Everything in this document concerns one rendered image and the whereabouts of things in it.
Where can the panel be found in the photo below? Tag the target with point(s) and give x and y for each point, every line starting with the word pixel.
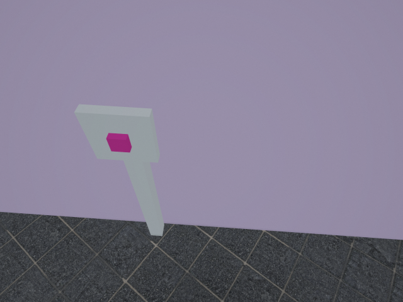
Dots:
pixel 97 121

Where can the button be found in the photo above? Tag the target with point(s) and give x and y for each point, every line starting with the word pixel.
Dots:
pixel 119 142

